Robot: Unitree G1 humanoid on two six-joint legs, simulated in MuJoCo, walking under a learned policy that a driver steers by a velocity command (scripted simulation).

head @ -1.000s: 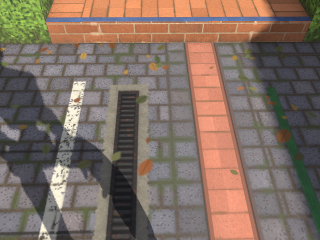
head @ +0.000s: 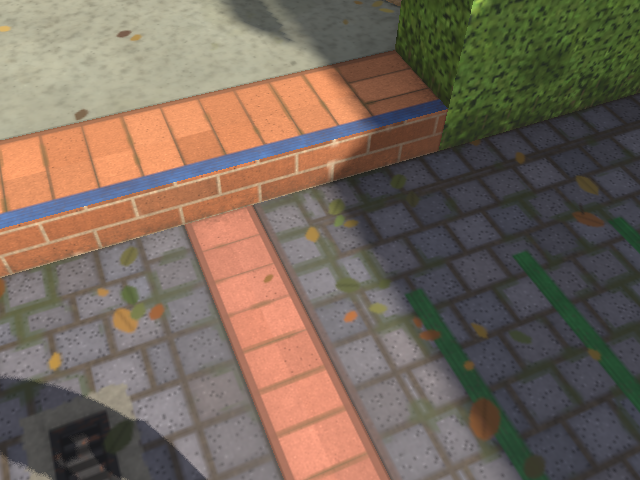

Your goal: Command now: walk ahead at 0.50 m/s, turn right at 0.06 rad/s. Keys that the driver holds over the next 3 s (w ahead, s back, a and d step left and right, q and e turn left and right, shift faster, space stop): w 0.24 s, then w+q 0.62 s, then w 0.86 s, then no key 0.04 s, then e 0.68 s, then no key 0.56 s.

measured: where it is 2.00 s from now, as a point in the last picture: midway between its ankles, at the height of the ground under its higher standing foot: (243, 290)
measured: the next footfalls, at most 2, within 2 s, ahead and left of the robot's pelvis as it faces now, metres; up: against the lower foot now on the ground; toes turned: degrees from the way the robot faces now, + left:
right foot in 0.20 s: +0.27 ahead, -0.12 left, +0.00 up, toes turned -3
left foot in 0.76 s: +0.54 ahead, +0.08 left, +0.00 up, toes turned +19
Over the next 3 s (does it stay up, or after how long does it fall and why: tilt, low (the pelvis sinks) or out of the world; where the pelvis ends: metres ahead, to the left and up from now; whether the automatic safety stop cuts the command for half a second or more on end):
stays up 0.96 0.15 0.00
